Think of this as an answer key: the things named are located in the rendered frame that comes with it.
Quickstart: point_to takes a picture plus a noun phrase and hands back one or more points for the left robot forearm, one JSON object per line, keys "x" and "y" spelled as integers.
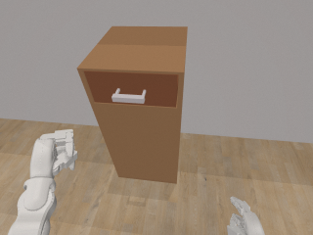
{"x": 35, "y": 207}

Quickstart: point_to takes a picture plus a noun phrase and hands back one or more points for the handle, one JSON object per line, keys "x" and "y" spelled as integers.
{"x": 128, "y": 98}

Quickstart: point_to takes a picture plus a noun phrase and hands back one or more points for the left robot hand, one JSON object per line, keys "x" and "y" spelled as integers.
{"x": 45, "y": 153}

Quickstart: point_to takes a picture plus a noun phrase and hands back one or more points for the drawer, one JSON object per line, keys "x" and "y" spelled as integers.
{"x": 161, "y": 88}

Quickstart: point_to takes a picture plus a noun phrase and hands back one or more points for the right robot hand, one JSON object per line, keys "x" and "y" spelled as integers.
{"x": 249, "y": 224}

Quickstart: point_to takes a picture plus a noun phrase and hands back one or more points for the cabinet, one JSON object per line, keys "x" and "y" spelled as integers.
{"x": 143, "y": 141}

